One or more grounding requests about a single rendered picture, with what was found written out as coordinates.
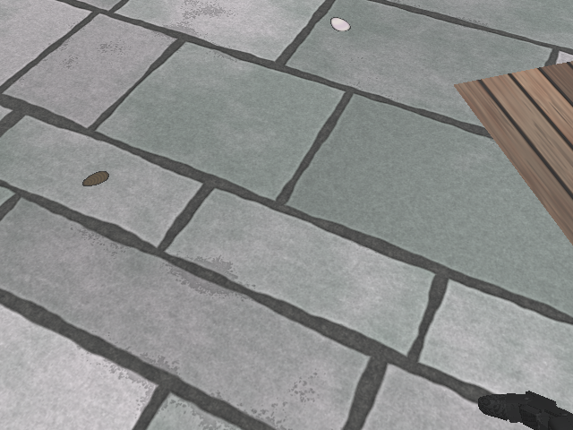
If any robot right hand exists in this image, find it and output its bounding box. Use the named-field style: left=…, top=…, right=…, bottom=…
left=478, top=391, right=573, bottom=430

